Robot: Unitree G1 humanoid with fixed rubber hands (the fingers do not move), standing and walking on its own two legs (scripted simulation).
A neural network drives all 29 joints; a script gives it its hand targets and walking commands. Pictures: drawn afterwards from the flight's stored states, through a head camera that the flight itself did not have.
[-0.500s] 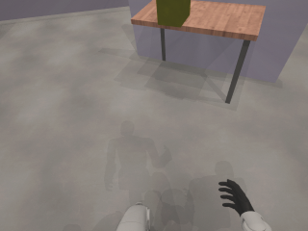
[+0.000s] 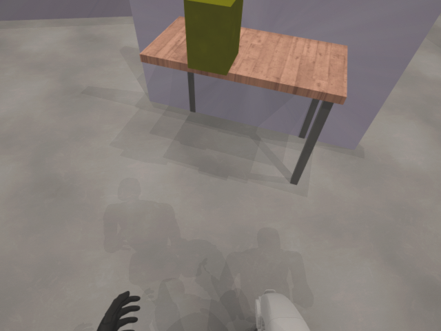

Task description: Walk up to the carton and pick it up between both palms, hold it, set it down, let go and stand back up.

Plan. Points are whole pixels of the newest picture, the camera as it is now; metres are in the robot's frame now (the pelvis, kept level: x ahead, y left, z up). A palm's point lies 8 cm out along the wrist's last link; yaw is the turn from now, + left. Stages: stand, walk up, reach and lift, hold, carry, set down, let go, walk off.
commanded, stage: walk up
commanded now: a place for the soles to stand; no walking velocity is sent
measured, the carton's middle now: (214, 29) +1.16 -0.01 +0.00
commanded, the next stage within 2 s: none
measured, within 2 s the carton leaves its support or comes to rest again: neither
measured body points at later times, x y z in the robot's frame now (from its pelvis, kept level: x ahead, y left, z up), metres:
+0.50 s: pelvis +0.26 -0.02 +0.00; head +0.27 -0.03 +0.45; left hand +0.29 +0.22 -0.12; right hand +0.42 -0.23 -0.11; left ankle +0.32 +0.12 -0.67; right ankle +0.25 -0.10 -0.74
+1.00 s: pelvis +0.47 +0.00 +0.00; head +0.48 +0.02 +0.45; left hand +0.61 +0.21 -0.12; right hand +0.49 -0.25 -0.11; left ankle +0.43 +0.10 -0.74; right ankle +0.57 -0.14 -0.68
